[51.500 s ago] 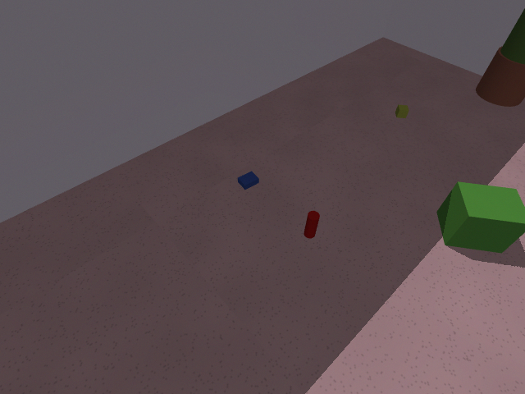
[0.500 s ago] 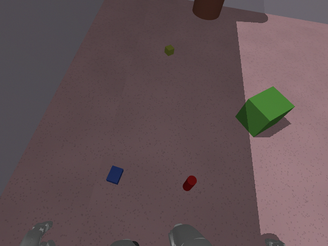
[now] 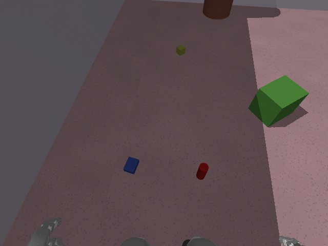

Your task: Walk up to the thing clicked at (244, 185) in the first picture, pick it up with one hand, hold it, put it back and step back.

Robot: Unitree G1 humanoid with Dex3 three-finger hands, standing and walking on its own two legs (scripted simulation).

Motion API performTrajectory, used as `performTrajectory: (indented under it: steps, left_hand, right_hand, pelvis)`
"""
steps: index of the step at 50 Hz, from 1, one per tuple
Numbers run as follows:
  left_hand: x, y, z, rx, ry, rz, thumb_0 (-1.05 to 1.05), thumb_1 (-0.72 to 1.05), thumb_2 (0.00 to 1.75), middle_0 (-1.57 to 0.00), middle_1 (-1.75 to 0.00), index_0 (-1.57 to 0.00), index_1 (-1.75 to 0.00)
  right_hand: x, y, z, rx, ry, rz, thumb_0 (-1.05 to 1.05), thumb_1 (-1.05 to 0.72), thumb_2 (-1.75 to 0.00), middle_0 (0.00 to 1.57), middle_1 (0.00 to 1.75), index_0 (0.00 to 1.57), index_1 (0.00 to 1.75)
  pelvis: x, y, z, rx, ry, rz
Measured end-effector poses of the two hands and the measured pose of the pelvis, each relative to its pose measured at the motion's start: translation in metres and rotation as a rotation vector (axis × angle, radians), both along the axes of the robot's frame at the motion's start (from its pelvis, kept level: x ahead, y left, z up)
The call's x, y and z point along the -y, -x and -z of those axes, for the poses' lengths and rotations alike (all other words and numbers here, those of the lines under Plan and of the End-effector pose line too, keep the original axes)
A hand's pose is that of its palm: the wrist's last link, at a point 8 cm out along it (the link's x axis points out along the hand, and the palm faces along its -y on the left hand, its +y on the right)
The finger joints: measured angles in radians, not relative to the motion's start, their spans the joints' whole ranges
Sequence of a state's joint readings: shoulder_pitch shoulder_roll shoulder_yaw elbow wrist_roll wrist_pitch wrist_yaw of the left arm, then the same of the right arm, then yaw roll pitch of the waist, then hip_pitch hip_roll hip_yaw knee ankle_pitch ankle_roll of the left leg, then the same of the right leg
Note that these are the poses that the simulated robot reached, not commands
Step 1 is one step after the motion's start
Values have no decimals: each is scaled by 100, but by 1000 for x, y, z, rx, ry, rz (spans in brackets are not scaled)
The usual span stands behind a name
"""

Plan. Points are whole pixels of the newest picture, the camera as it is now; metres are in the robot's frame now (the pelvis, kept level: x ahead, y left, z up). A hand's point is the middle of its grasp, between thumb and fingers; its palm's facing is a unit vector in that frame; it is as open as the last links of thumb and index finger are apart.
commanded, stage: step back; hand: left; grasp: from above
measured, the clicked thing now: (131, 165) +0.60 +0.22 -0.75
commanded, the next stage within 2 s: none
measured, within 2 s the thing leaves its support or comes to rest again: neither
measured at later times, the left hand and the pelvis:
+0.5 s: hand out of the picture -0.07 +0.26 -0.16, palm faces -0.06 -0.91 -0.40, open 7.4 cm; pelvis -0.16 -0.01 -0.02, yaw -4 degrees
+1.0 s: hand out of the picture -0.19 +0.23 -0.15, palm faces +0.03 -0.94 -0.35, open 7.4 cm; pelvis -0.33 -0.03 +0.00, yaw +3 degrees
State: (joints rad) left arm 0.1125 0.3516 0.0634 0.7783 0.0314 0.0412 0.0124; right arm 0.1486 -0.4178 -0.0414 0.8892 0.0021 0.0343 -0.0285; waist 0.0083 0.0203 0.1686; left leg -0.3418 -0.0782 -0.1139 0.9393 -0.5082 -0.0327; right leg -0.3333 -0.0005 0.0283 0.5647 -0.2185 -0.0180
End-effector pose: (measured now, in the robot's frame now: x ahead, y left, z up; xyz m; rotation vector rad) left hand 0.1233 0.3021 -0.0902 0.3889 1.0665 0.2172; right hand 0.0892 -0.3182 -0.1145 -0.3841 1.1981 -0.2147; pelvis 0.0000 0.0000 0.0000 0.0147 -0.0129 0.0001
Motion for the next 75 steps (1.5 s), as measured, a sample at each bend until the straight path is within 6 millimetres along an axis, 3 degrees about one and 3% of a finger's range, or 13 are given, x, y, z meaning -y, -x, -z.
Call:
performTrajectory:
  steps: [5, 12, 19, 25, 31, 36, 40, 45, 50, 55, 62, 68, 75]
  left_hand:
    - [-16, 21, 22, 43, 38, -12, 0, 90, 90, -20, -30, -20, -30]
    - [-19, 80, 26, -32, 85, -53, 1, 90, 90, -20, -30, -20, -30]
    - [-20, 150, 31, -124, 49, -50, 1, 90, 90, -20, -30, -20, -30]
    - [-3, 200, 34, -157, 4, -18, 1, 90, 90, -20, -30, -20, -30]
    - [21, 254, 8, -140, -3, -34, 1, 90, 90, -20, -30, -20, -30]
    - [23, 267, -7, -92, -28, -39, 1, 90, 90, -21, -30, -21, -30]
    - [19, 268, -6, -6, -38, -22, 1, 90, 90, -21, -30, -21, -30]
    - [13, 284, 15, 68, 2, -25, 1, 90, 90, -20, -30, -20, -30]
    - [26, 329, 21, 6, 64, -46, 1, 90, 90, -20, -30, -20, -30]
    - [32, 386, 24, -41, 71, -67, 1, 90, 90, -20, -30, -20, -30]
    - [50, 474, 34, -144, 9, -61, 1, 90, 90, -20, -30, -20, -30]
    - [63, 539, 12, -190, -9, -94, 1, 90, 90, -21, -30, -21, -30]
    - [45, 560, 1, -97, -42, -125, 1, 90, 90, -21, -30, -21, -30]
  right_hand:
    - [-15, 31, -2, -10, 37, -28, 1, -90, -90, 20, 30, 21, 30]
    - [-30, 72, -28, 6, 36, -44, 1, -90, -90, 21, 30, 21, 30]
    - [-19, 88, -32, 107, 43, -41, 1, -90, -90, 21, 30, 21, 30]
    - [8, 121, -10, 171, 14, -31, 0, -90, -90, 21, 30, 21, 30]
    - [24, 181, 2, 108, -31, 26, 1, -90, -90, 20, 30, 21, 30]
    - [30, 240, 4, 28, -30, 27, 1, -90, -90, 20, 30, 21, 30]
    - [28, 284, 9, -54, -10, 6, 1, -90, -90, 20, 30, 21, 30]
    - [16, 324, 10, -84, 12, -26, 1, -90, -90, 20, 30, 21, 30]
    - [13, 351, -9, -41, 16, -43, 1, -90, -90, 21, 30, 21, 30]
    - [26, 353, -23, 39, 37, -64, 1, -90, -90, 21, 30, 21, 30]
    - [59, 364, -7, 165, 23, -77, 1, -90, -90, 21, 30, 21, 30]
    - [66, 416, -1, 110, -32, -31, 1, -90, -90, 20, 30, 21, 30]
    - [63, 484, 15, -40, -36, -57, 1, -90, -90, 20, 30, 21, 30]
  pelvis:
    - [-11, 33, 12, 38, -11, -29]
    - [-14, 67, -4, 26, 43, -19]
    - [-5, 111, -1, 19, 33, 34]
    - [14, 160, 16, 36, 12, 78]
    - [28, 197, 6, 47, -21, 63]
    - [30, 226, -2, 15, -30, 29]
    - [30, 255, 3, 9, -11, -15]
    - [27, 298, 16, 43, -38, -50]
    - [29, 329, 4, 49, 20, -56]
    - [40, 361, 1, 22, 29, -20]
    - [63, 421, 18, 41, 46, 34]
    - [73, 449, 5, 28, -17, 32]
    - [68, 474, 7, 9, 7, -48]
